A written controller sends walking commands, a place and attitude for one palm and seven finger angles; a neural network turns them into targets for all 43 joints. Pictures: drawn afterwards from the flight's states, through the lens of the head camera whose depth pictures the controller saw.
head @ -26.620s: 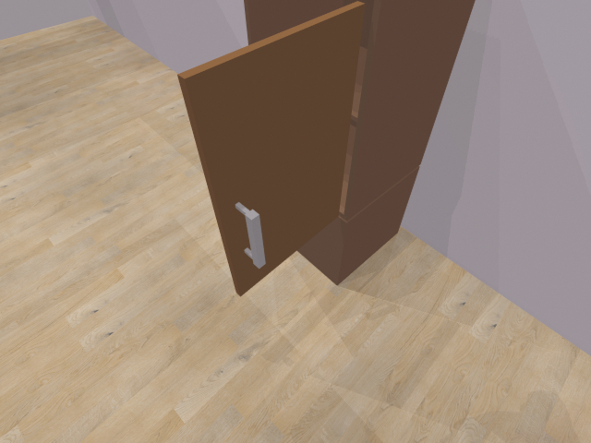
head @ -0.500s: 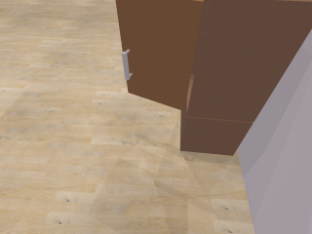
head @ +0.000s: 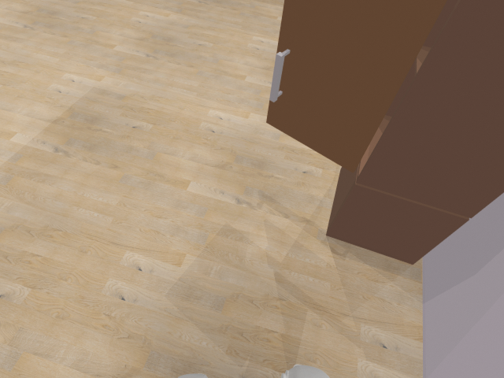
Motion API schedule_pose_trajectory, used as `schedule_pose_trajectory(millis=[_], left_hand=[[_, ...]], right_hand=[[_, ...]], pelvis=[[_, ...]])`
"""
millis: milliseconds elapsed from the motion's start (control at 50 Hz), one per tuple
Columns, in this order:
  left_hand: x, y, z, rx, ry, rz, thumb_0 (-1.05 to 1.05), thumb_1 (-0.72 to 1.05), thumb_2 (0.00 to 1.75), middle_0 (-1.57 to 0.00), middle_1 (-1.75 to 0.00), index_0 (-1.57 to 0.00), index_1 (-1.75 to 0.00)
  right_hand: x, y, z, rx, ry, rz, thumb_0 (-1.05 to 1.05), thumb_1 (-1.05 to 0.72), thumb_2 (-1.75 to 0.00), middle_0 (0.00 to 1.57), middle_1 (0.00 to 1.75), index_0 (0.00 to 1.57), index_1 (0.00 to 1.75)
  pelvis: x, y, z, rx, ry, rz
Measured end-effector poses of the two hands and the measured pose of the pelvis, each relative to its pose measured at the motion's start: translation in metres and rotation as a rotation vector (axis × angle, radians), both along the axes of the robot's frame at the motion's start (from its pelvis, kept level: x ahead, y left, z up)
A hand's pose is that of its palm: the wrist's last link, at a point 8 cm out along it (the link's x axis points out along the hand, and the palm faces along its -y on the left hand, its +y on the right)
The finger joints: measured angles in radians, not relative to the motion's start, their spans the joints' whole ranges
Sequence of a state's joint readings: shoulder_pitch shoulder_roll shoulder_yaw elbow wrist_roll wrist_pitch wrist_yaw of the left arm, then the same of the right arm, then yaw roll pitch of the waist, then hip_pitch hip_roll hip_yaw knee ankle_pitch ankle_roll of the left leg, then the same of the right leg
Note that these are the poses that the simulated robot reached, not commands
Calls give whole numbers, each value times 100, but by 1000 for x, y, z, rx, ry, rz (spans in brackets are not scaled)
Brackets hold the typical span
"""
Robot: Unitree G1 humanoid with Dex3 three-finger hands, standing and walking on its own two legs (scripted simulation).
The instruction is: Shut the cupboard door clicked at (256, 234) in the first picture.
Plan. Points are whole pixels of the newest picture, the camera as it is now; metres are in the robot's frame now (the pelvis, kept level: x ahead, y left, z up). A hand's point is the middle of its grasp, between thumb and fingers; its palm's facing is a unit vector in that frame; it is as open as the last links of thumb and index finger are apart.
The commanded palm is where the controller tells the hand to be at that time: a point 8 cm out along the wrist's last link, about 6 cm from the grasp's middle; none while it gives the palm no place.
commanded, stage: walk to a spot facing it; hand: left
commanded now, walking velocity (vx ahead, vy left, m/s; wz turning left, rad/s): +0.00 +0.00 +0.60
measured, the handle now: (280, 76) +0.99 -0.07 -0.10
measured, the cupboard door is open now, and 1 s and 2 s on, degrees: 71 71 71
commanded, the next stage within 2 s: turn to face it in 1.70 s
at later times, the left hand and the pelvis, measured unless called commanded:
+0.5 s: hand out of the picture +0.02 +0.16 -0.14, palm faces +0.30 -0.91 -0.29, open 7.4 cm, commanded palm none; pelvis -0.01 -0.06 +0.01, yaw +19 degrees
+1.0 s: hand out of the picture -0.03 +0.24 -0.15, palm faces +0.61 -0.75 -0.24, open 7.4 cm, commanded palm none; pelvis +0.06 +0.02 +0.01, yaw +37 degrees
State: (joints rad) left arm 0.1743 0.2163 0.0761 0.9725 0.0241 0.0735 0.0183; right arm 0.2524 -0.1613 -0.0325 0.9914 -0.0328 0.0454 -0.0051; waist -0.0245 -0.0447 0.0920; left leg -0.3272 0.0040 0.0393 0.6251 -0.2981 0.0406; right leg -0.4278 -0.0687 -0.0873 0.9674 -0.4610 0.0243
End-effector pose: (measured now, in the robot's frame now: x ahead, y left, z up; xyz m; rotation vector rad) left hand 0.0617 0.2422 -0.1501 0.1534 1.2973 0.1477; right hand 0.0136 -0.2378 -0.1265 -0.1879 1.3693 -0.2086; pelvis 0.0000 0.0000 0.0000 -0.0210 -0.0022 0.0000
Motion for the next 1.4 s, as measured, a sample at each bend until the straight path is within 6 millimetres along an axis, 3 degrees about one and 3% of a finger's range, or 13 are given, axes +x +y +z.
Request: schedule_pose_trajectory(millis=[100, 200, 340, 520, 640, 780, 840, 900, 960, 1080, 1160, 1240, 1400], left_hand=[[-8, 15, 20, 34, -23, 55, 0, 90, 90, -20, -30, -20, -30], [-11, 17, 32, 75, -64, 100, 0, 90, 90, -20, -30, -20, -30], [-18, -7, 40, 128, -150, 158, 0, 90, 90, -20, -30, -20, -30], [-72, -46, 47, 107, -81, 288, 0, 90, 90, -20, -30, -20, -30], [-110, -54, 37, 62, -68, 432, 0, 90, 90, -20, -30, -20, -30], [-185, -46, 9, 8, 62, 614, 0, 90, 90, -20, -30, -20, -30], [-201, -34, 4, -4, 144, 635, 0, 90, 90, -20, -30, -20, -30], [-186, -14, 12, 11, 127, 650, 1, 90, 90, -20, -30, -20, -30], [-152, 11, 23, 41, 41, 651, 1, 91, 90, -20, -30, -19, -30], [-59, 50, 39, 93, -127, 628, 1, 91, 90, -19, -30, -19, -29], [8, 66, 40, 119, -191, 599, 1, 90, 90, -20, -30, -19, -30], [52, 68, 36, 156, -237, 612, 0, 90, 90, -20, -30, -20, -30], [51, 32, 43, 95, -101, 802, 0, 93, 90, -20, -30, -20, -30]], right_hand=[[13, 4, 7, 7, 2, 66, 0, -90, -89, 20, 30, 20, 30], [32, -9, 7, 8, -14, 123, 0, -90, -89, 20, 30, 21, 30], [67, -46, -10, 23, -54, 196, 0, -90, -89, 20, 30, 21, 30], [119, -57, -1, 43, -88, 325, 0, -91, -90, 20, 30, 20, 30], [154, -26, 4, 44, -61, 480, 1, -91, -90, 20, 30, 20, 30], [224, 58, 11, 52, -192, 684, 1, -90, -90, 20, 30, 20, 30], [241, 86, 15, 58, -264, 717, 0, -90, -90, 20, 30, 20, 30], [242, 97, 20, 54, -254, 728, 0, -90, -90, 20, 30, 20, 30], [236, 99, 17, 51, -186, 732, 0, -90, -90, 20, 30, 20, 30], [229, 88, 0, 57, -12, 704, 0, -90, -89, 20, 30, 21, 30], [244, 79, -19, 63, 85, 670, 0, -90, -89, 20, 30, 21, 30], [285, 78, -39, 54, 150, 680, 1, -90, -89, 20, 30, 21, 30], [411, 141, -5, 68, 14, 797, 1, -91, -90, 20, 30, 20, 30]], pelvis=[[-2, 0, 12, -5, 31, 56], [-4, -10, 14, -8, 41, 114], [-8, -43, 3, 23, 47, 206], [-6, -58, 14, 50, 30, 347], [2, -52, 14, 44, 36, 460], [14, -17, -1, 25, 43, 551], [21, -3, -4, 35, 34, 563], [34, 9, 3, 23, 25, 593], [50, 18, 10, 18, 16, 624], [94, 32, 10, 35, 11, 670], [138, 40, -1, 54, 18, 684], [180, 46, -13, 51, 12, 729], [241, 68, 15, 44, 31, 832]])
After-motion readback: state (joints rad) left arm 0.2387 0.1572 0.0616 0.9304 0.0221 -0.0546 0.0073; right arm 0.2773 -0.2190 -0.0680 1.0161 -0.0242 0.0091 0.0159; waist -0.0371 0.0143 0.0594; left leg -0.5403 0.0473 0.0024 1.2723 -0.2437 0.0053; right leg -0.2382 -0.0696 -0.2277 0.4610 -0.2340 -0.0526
